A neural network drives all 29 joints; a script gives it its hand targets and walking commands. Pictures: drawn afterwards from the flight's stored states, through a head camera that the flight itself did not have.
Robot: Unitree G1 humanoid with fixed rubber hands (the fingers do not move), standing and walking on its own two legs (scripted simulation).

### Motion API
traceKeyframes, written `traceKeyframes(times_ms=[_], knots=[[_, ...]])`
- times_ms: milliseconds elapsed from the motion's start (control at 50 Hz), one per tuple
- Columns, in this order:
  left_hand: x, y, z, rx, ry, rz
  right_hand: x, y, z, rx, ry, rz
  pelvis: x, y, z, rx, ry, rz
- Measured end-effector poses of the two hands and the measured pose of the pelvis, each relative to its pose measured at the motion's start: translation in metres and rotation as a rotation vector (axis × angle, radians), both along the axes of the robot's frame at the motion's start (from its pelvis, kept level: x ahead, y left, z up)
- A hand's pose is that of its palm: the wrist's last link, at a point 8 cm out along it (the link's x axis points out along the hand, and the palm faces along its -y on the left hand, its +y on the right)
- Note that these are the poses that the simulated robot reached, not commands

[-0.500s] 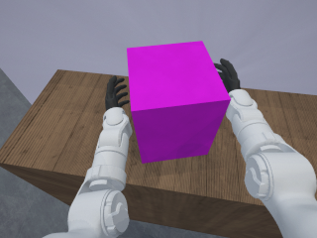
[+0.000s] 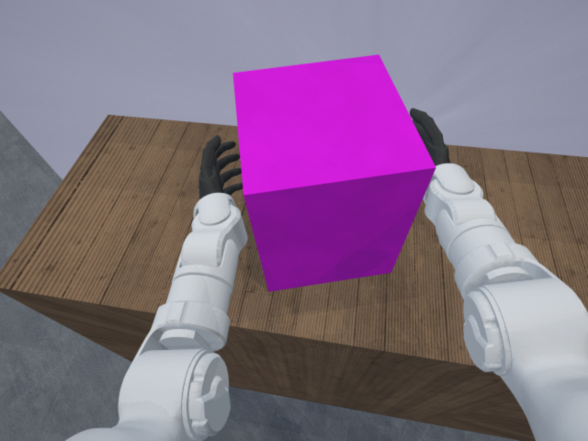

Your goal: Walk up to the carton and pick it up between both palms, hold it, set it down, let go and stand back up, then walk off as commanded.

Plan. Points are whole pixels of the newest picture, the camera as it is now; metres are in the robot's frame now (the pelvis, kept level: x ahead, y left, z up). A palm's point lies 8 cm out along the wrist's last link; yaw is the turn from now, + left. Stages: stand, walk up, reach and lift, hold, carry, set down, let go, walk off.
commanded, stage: set down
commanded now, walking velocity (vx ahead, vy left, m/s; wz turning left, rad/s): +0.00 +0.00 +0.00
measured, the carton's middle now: (319, 182) +0.48 +0.05 +0.05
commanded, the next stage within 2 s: none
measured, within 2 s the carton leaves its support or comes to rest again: neither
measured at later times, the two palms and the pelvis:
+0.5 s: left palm (200, 234) +0.35 +0.18 +0.09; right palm (472, 195) +0.44 -0.14 +0.10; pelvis -0.03 -0.01 +0.00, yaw +0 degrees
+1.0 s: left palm (188, 264) +0.30 +0.18 +0.10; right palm (485, 233) +0.40 -0.16 +0.08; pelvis -0.05 -0.01 +0.00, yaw +0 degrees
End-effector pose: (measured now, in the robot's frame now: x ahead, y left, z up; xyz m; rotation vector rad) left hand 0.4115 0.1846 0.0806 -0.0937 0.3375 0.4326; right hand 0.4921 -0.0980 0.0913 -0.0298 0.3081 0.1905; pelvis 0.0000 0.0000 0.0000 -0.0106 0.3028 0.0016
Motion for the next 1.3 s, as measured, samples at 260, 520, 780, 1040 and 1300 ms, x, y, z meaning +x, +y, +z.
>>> traceKeyframes(times_ms=[260,520,780,1040,1300], knots=[[-0.031,-0.005,0.004,0.034,0.007,-0.007,-0.011,-0.022,0.015,0.008,-0.056,-0.003,-0.012,-0.008,0.0,0.009,-0.014,-0.002],[-0.068,-0.001,0.006,0.023,0.007,0.0,-0.051,-0.047,0.005,-0.003,-0.028,-0.013,-0.036,-0.009,-0.002,0.004,-0.047,-0.006],[-0.086,-0.008,0.012,0.02,0.03,-0.007,-0.07,-0.05,0.009,0.006,-0.003,0.011,-0.049,-0.013,-0.003,0.01,-0.07,-0.007],[-0.121,-0.002,0.017,0.036,0.004,-0.001,-0.098,-0.07,-0.019,-0.022,-0.003,0.015,-0.046,-0.012,-0.002,0.008,-0.089,-0.006],[-0.147,-0.001,0.022,0.033,-0.015,0.0,-0.129,-0.087,-0.028,-0.026,-0.004,0.024,-0.047,-0.011,-0.001,0.008,-0.127,-0.006]])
